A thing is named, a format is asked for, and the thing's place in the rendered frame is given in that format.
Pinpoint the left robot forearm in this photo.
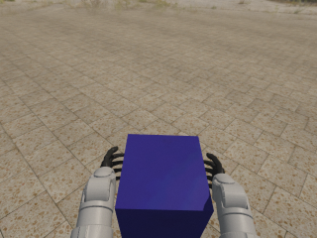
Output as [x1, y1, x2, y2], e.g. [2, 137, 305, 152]
[70, 167, 116, 238]

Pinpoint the right robot forearm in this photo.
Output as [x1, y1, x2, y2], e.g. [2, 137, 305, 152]
[212, 173, 261, 238]

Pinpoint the left robot hand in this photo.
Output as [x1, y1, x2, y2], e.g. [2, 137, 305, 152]
[100, 146, 125, 180]

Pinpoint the carton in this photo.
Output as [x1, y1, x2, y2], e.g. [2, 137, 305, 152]
[115, 134, 214, 238]

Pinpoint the right robot hand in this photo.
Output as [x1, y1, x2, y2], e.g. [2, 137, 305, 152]
[203, 153, 225, 189]

